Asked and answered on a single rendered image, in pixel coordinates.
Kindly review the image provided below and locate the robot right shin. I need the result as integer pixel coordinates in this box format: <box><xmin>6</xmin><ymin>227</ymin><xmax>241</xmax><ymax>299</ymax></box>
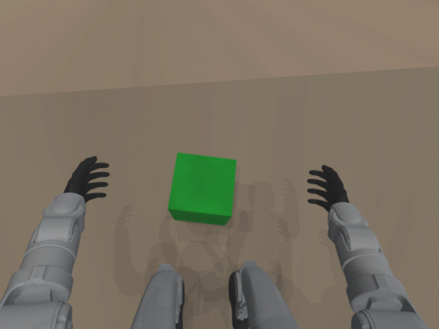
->
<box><xmin>235</xmin><ymin>260</ymin><xmax>258</xmax><ymax>319</ymax></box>

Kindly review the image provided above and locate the right robot forearm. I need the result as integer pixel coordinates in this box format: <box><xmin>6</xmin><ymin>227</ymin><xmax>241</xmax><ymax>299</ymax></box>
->
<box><xmin>328</xmin><ymin>202</ymin><xmax>429</xmax><ymax>329</ymax></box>

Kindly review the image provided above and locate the carton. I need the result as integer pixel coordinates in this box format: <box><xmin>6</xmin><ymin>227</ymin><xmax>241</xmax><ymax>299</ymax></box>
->
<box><xmin>168</xmin><ymin>153</ymin><xmax>237</xmax><ymax>226</ymax></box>

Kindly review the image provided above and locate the left robot forearm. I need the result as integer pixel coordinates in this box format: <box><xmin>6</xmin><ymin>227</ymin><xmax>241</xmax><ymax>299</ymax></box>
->
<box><xmin>0</xmin><ymin>193</ymin><xmax>86</xmax><ymax>310</ymax></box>

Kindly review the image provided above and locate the right robot hand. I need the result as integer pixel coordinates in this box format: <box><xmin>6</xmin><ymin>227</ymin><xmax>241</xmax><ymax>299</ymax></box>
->
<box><xmin>307</xmin><ymin>165</ymin><xmax>349</xmax><ymax>212</ymax></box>

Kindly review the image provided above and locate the left robot hand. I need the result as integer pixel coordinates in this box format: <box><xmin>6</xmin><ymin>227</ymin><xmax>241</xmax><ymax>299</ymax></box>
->
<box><xmin>64</xmin><ymin>156</ymin><xmax>110</xmax><ymax>203</ymax></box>

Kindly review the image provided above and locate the left robot thigh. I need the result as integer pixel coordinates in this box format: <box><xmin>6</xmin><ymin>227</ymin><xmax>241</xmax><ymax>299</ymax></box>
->
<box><xmin>130</xmin><ymin>270</ymin><xmax>182</xmax><ymax>329</ymax></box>

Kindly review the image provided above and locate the robot left upper arm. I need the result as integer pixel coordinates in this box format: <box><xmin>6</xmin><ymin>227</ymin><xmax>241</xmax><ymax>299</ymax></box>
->
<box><xmin>0</xmin><ymin>300</ymin><xmax>73</xmax><ymax>329</ymax></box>

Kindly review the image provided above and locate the robot right upper arm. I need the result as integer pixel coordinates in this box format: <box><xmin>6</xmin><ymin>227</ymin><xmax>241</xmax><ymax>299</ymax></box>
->
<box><xmin>351</xmin><ymin>309</ymin><xmax>427</xmax><ymax>329</ymax></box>

